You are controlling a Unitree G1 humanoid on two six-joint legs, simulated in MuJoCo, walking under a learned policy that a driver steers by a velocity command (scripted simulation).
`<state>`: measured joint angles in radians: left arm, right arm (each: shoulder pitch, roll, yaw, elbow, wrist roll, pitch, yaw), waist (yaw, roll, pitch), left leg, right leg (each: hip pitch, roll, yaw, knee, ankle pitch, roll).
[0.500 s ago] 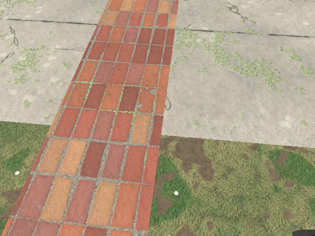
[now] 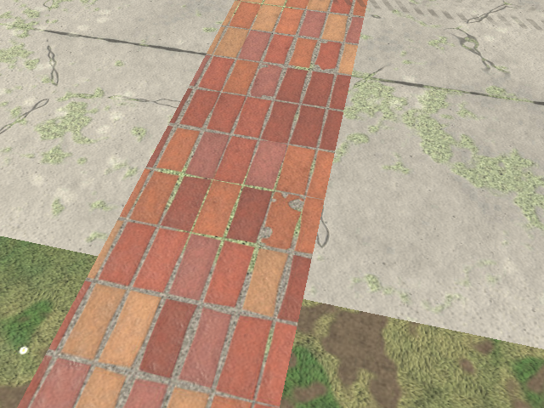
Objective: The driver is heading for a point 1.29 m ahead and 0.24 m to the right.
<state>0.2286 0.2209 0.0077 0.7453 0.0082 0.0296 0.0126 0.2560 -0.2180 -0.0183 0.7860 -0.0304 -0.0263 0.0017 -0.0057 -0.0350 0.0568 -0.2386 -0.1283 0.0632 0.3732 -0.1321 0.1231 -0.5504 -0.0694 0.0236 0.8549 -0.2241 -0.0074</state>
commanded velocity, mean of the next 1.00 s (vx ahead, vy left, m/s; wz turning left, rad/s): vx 0.03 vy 0.00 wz -0.19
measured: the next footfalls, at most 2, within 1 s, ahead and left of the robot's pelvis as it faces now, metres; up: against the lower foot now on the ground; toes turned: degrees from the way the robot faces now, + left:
right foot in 0.18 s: +0.05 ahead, -0.13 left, +0.00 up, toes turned -10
left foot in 0.70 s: +0.13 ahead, +0.04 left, +0.00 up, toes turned -25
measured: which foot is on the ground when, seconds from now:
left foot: down 0.00-0.18, up 0.20-0.68, down 0.70-1.00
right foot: up 0.00-0.16, down 0.18-0.70, up 0.72-1.00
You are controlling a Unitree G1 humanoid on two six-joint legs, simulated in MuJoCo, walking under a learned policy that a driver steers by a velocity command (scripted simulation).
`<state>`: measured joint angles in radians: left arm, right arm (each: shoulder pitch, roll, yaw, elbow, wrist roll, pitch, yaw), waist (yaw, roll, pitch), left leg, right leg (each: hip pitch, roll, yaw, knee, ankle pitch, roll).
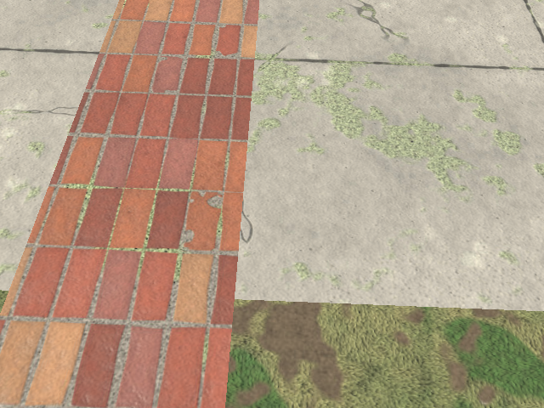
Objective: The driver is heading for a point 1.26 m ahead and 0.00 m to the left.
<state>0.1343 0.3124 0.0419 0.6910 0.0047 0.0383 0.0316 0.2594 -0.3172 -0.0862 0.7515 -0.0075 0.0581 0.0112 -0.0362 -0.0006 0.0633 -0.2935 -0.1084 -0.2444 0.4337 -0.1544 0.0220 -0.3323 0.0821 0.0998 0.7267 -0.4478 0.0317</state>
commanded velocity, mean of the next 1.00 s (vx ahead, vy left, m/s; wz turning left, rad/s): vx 0.13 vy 0.00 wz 0.04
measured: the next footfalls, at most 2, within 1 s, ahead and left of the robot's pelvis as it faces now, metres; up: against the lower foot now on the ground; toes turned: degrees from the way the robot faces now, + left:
right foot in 0.06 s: +0.04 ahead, -0.11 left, +0.00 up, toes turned +11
left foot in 0.48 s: -0.02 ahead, +0.09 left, +0.00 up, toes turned +11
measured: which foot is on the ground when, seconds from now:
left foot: down 0.00-0.06, up 0.08-0.46, down 0.48-0.96, up 0.98-1.00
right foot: up 0.00-0.04, down 0.06-0.48, up 0.50-0.96, down 0.98-1.00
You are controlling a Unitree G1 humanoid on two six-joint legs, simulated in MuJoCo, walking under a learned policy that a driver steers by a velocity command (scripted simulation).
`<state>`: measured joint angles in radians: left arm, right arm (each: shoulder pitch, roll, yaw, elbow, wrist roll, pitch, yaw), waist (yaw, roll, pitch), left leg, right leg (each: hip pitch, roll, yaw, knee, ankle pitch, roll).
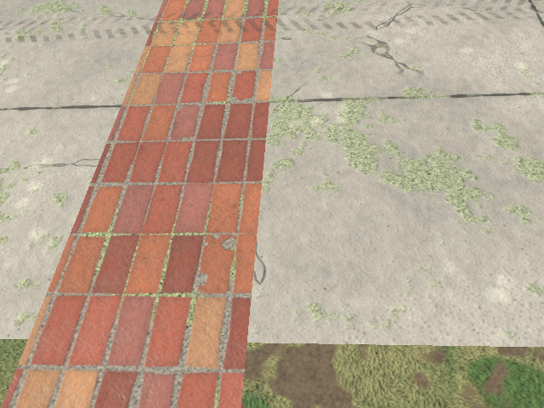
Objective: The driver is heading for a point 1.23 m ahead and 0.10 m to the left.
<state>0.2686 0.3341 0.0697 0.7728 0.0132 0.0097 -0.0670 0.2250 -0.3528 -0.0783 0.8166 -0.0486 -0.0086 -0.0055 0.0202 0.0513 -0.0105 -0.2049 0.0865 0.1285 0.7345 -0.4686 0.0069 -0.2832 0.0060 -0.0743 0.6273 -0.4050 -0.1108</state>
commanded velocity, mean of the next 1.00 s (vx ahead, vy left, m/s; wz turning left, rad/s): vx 0.75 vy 0.00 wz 0.38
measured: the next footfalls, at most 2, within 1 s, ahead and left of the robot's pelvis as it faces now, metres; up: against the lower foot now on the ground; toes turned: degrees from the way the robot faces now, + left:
left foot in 0.44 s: +0.50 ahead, -0.03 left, +0.00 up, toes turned -1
right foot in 0.84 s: +0.94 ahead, -0.16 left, +0.00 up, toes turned +19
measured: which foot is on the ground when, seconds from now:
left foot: up 0.00-0.42, down 0.44-0.82, up 0.84-1.00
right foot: down 0.00-0.44, up 0.46-0.82, down 0.84-1.00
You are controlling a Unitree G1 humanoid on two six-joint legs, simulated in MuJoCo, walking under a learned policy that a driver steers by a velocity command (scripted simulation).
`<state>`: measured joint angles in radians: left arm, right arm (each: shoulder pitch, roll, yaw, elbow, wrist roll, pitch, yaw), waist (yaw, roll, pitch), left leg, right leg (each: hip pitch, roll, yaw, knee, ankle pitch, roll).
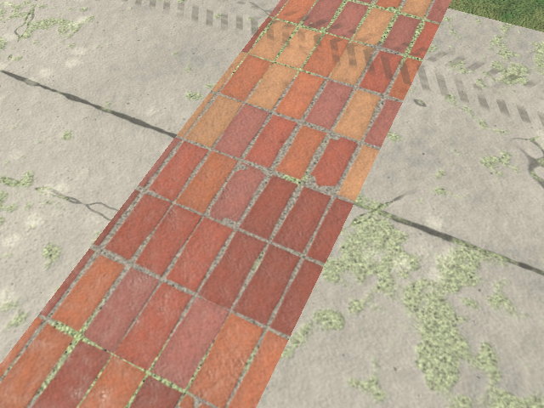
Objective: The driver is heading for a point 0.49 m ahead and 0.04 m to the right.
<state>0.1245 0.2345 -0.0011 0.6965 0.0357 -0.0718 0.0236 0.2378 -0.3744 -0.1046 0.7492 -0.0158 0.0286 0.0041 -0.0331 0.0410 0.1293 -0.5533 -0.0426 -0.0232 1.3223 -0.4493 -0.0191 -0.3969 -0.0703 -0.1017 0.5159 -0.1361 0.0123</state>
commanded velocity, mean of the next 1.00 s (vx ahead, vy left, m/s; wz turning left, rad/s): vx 0.45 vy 0.00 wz -0.19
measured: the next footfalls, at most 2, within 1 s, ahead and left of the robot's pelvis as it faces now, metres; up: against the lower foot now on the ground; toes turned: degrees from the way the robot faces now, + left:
left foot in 0.24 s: +0.19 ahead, +0.12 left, +0.00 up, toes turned +6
right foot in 0.62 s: +0.13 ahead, -0.09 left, +0.00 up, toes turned -8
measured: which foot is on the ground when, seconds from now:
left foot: up 0.00-0.22, down 0.24-0.62, up 0.64-1.00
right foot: down 0.00-0.24, up 0.26-0.60, down 0.62-1.00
